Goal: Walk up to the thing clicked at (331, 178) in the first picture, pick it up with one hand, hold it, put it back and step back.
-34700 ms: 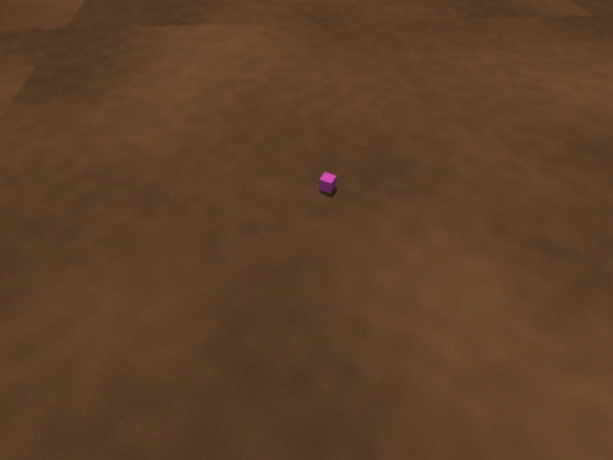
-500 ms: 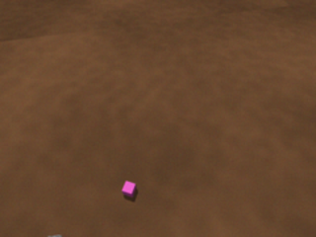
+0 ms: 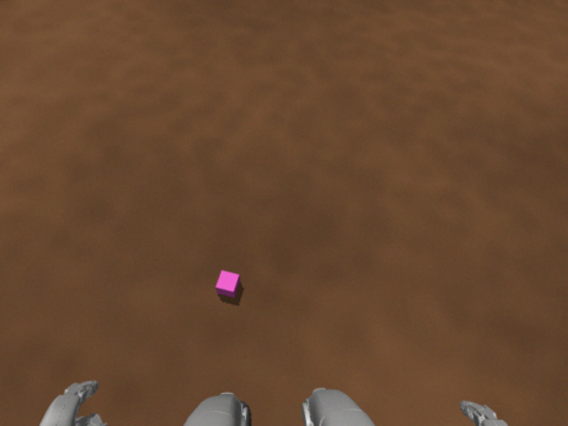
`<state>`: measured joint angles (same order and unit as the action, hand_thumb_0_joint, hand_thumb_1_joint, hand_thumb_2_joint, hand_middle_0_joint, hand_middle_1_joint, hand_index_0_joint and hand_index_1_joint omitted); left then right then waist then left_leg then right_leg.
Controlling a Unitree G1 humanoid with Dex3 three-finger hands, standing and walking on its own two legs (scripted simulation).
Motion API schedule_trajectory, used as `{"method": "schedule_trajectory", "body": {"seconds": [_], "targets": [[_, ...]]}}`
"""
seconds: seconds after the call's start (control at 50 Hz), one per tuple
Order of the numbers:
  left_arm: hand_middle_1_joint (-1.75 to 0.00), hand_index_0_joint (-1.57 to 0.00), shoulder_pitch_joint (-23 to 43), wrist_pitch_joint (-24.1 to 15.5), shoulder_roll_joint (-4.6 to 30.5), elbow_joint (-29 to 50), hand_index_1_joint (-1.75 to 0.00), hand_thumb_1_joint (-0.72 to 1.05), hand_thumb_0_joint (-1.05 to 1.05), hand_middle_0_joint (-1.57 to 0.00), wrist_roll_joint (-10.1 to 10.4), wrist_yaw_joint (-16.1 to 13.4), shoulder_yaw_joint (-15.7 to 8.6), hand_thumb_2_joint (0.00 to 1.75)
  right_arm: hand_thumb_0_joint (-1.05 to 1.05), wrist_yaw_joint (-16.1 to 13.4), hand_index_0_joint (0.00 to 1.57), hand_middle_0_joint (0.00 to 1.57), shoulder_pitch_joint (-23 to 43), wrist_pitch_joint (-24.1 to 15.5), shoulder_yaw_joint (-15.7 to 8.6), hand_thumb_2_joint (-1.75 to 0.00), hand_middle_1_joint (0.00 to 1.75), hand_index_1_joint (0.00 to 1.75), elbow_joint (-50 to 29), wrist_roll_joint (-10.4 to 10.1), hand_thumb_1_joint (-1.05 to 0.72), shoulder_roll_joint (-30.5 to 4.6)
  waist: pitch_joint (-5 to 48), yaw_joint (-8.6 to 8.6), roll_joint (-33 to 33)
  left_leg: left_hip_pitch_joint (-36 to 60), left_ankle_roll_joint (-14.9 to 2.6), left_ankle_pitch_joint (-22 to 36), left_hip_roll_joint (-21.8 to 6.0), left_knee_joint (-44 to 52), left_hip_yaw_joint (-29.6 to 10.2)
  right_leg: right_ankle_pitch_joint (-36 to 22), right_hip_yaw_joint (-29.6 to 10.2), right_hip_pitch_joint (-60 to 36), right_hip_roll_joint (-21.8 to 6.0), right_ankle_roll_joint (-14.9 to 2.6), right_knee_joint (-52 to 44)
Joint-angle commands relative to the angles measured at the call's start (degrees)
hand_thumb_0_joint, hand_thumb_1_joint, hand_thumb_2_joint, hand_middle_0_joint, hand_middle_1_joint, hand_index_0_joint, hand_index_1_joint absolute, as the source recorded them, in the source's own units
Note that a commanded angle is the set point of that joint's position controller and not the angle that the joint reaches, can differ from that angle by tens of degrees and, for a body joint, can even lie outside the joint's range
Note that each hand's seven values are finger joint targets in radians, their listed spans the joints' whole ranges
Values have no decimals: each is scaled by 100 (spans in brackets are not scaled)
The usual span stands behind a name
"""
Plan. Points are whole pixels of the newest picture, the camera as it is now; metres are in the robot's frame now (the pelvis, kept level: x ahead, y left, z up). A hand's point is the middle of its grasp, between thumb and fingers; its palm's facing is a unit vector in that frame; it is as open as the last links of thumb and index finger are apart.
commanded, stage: step back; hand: left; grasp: from above
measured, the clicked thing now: (228, 284) +0.55 +0.16 -0.73
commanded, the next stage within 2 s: none
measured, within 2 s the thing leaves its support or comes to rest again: neither
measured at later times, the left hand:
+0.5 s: hand out of the picture +0.00 +0.27 -0.15, palm faces +0.03 -0.92 -0.38, open 7.4 cm
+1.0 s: hand out of the picture -0.21 +0.22 -0.13, palm faces -0.03 -0.91 -0.42, open 7.4 cm
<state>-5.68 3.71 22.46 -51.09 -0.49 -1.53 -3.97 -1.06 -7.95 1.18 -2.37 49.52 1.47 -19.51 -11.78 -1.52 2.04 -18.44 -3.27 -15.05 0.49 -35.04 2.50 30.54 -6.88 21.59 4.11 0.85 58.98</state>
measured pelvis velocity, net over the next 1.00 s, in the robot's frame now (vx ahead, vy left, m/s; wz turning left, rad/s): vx -0.28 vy -0.05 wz -0.03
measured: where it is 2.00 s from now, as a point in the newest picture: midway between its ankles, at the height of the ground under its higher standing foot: outside the picture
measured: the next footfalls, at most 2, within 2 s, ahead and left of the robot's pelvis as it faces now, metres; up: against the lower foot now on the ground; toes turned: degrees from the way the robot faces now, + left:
right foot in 0.12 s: -0.01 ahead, -0.13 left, +0.00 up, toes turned +1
left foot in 0.46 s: -0.09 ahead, +0.12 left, +0.00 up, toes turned -1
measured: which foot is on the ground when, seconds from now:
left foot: down 0.00-0.16, up 0.18-0.44, down 0.46-0.86, up 0.88-1.00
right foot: up 0.00-0.10, down 0.12-0.46, up 0.48-0.80, down 0.82-1.00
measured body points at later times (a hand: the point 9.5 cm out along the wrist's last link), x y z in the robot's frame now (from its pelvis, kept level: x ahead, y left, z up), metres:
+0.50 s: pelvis -0.13 +0.00 -0.01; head -0.07 +0.01 +0.43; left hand +0.00 +0.31 -0.12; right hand -0.03 -0.32 -0.12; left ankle -0.13 +0.12 -0.73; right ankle -0.05 -0.13 -0.72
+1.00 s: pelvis -0.28 -0.05 +0.00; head -0.24 -0.07 +0.44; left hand -0.21 +0.27 -0.11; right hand -0.18 -0.37 -0.13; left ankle -0.26 +0.10 -0.65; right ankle -0.27 -0.16 -0.73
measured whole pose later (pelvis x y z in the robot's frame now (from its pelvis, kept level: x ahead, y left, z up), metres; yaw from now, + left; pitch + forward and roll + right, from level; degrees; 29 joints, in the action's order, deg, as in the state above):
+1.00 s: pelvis -0.28 -0.05 +0.00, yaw -1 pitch -2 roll +2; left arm -12.8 2.8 19.7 -48.1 -2.4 -0.2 -3.8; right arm -1.7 -9.0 2.7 -3.0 48.5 0.1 -24.3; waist -8.3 1.1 -1.2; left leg -29.4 0.6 -28.0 6.5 -64.9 -7.7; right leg 18.8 -2.6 17.1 -1.3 -0.6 38.1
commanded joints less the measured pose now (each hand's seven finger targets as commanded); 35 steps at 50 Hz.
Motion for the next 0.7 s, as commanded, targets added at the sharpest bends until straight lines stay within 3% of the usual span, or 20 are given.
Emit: {"method": "schedule_trajectory", "body": {"seconds": [0.0, 0.04, 0.08, 0.1, 0.12, 0.14, 0.16, 0.2, 0.24, 0.28, 0.34, 0.38, 0.4, 0.42, 0.44, 0.46, 0.48, 0.54, 0.62, 0.68], "targets": [[-30, -20, -303, -204, 920, 472, -30, 90, 0, -20, -39, 7, -307, 90, 0, -116, 20, 20, -152, -67, -459, -90, 30, 30, -440, -20, -90, -1658, 1576, -59, -945, 1601, -1093, 2823, -1625, 614, -1656, -212, 278, 149, -284, -43, -1185], [-30, -20, -556, -229, 926, 361, -30, 90, 0, -20, -66, 50, -336, 90, 0, -87, 20, 20, 24, -39, -455, -90, 30, 30, -494, -37, -90, -1713, 1593, 49, -943, 1001, -930, 1962, -1517, 620, -1577, -623, 503, -511, -310, -152, -2023], [-30, -20, -1027, -266, 853, 198, -30, 90, 0, -20, -88, 77, -358, 90, 0, -47, 20, 20, 210, 0, -428, -90, 30, 30, -495, -94, -90, -1698, 1644, 305, -934, 511, -592, 1380, -1300, 363, -1299, -1656, 657, -1210, -317, -324, -3166], [-30, -20, -1116, -311, 1045, 204, -30, 90, 0, -20, -163, 67, -397, 90, 0, -28, 20, 20, 202, 9, -369, -90, 30, 30, -490, -144, -90, -1518, 1647, 316, -535, -70, -311, 811, -1094, 76, -1176, -1787, 12, -1493, -724, -457, -3402], [-30, -20, -828, -319, 1554, 374, -30, 90, 0, -20, -139, 83, -500, 90, 0, -3, 20, 20, 375, 9, -338, -90, 30, 30, -601, -199, -90, -1332, 1286, 298, 709, -829, 127, -479, -103, -791, -560, -1942, -1466, -1131, -1641, -1144, -3754], [-30, -20, -430, -314, 1982, 573, -30, 90, 0, -20, -160, 93, -580, 90, 0, -58, 20, 20, 434, 51, -368, -90, 30, 30, -527, -170, -90, -1319, 947, 443, 1542, -698, 309, -1996, 483, -2379, -484, -1960, -2569, -70, -2714, -1966, -4312], [-30, -20, -171, -352, 1781, 762, -30, 90, 0, -20, -182, 67, -548, 90, 0, -64, 20, 20, 304, 71, -381, -90, 30, 30, -431, -140, -90, -1408, 728, 323, 1079, -603, 326, -2026, 432, -3146, -1138, -2437, -2529, 186, -2750, -1988, -4224], [-30, -20, 230, -358, 1352, 845, -30, 90, 0, -20, -123, -1, -428, 90, 0, -41, 20, 20, -135, 51, -348, -90, 30, 30, -246, -223, -90, -1333, 788, 25, 491, -693, 309, -1425, 638, -3496, -1241, -3522, -1073, -139, -1944, -1543, -3722], [-30, -20, 228, -346, 1211, 946, -30, 90, 0, -20, -150, -20, -429, 90, 0, -67, 20, 20, -309, -19, -293, -90, 30, 30, -247, -190, -90, -1337, 1081, 81, 493, -773, 383, -1345, 644, -3300, -1065, -3961, -603, -758, -1681, -1350, -3391], [-30, -20, -71, -317, 1150, 992, -30, 90, 0, -20, -175, -28, -406, 90, 0, -73, 20, 20, -215, -20, -264, -90, 30, 30, -315, -165, -90, -1325, 1197, 301, 521, -823, 433, -1520, 519, -2620, -876, -4129, -531, -1265, -1656, -1335, -3208], [-30, -20, -219, -276, 1234, 1061, -30, 90, 0, -20, -183, -66, -413, 90, 0, -67, 20, 20, -260, -40, -263, -90, 30, 30, -431, -121, -90, -1239, 1377, 334, 874, -607, 380, -1499, 83, -992, -678, -4361, -639, -1792, -1828, -1282, -2921], [-30, -20, -219, -205, 1291, 1083, -30, 90, 0, -20, -113, -27, -387, 90, 0, -40, 20, 20, -487, -85, -307, -90, 30, 30, -310, -65, -90, -1196, 1536, 240, 825, -52, 308, -736, 133, 266, -346, -4355, -454, -1715, -1610, -1129, -2488], [-30, -20, -151, -156, 1286, 1115, -30, 90, 0, -20, -55, 6, -374, 90, 0, -42, 20, 20, -718, -118, -331, -90, 30, 30, -210, -29, -90, -1172, 1612, 94, 695, 407, 304, 191, 180, 1188, -102, -4148, -313, -1496, -1478, -974, -2156], [-30, -20, -260, -118, 1123, 1148, -30, 90, 0, -20, -34, 31, -313, 90, 0, -47, 20, 20, -658, -159, -402, -90, 30, 30, -256, 27, -90, -1351, 1602, 142, 348, 852, 188, 829, -160, 1308, -641, -3396, -263, -907, -1252, -684, -1989], [-30, -20, -388, -115, 900, 1208, -30, 90, 0, -20, -3, 55, -270, 90, 0, -39, 20, 20, -583, -182, -528, -90, 30, 30, -339, 111, -90, -1857, 1652, 194, -826, 1331, -253, 1609, -1378, 1359, -2260, -1916, 57, 159, -541, -371, -1267], [-30, -20, 72, -124, 1049, 1251, -30, 90, 0, -20, 15, -16, -369, 90, 0, 23, 20, 20, -330, -146, -594, -90, 30, 30, -447, 18, -90, -2391, 1465, -109, -1637, 417, -1229, 2284, -2299, 1588, -3158, 585, 186, 248, 132, -186, -177], [-30, -20, 276, -117, 1148, 1189, -30, 90, 0, -20, -78, -71, -424, 90, 0, 7, 20, 20, -279, -167, -600, -90, 30, 30, -436, 61, -90, -2304, 1191, -177, -1267, -82, -1420, 2143, -2385, 1611, -3305, 772, -435, 228, 140, -198, 744], [-30, -20, -436, -91, 1059, 885, -30, 90, 0, -20, 37, -35, -414, 90, 0, -74, 20, 20, 358, -170, -416, -90, 30, 30, -558, 51, -90, -1775, 1019, 338, -957, 252, -951, 2460, -1619, 1193, -1793, -63, -500, 685, 193, -231, 1620], [-30, -20, -486, -142, 996, 896, -30, 90, 0, -20, -45, 39, -440, 90, 0, -98, 20, 20, -65, -161, -413, -90, 30, 30, -585, 49, -90, -1566, 1235, 54, -890, 1121, -1092, 2510, -1429, 879, -1566, -134, -240, 790, 81, 97, 866], [-30, -20, -403, -184, 954, 980, -30, 90, 0, -20, -31, 60, -405, 90, 0, -107, 20, 20, -163, -132, -441, -90, 30, 30, -621, 47, -90, -1700, 1368, -66, -1158, 1340, -1146, 2644, -1567, 699, -1582, -12, 40, 455, -186, 113, -479]]}}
